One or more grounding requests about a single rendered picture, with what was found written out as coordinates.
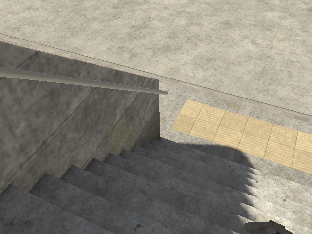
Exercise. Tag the stairs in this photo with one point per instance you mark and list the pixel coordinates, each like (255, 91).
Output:
(163, 187)

